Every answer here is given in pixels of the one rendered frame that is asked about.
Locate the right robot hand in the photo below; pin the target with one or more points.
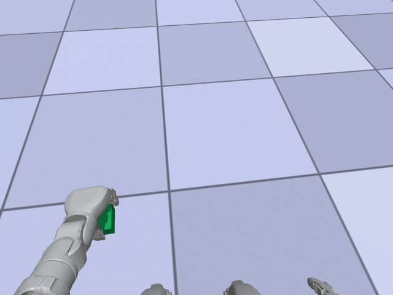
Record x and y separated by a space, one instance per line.
321 288

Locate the left robot hand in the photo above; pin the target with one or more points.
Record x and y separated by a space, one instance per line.
93 200

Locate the small box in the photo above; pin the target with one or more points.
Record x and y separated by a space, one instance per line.
106 220

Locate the left robot arm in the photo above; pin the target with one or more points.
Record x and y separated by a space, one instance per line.
61 261

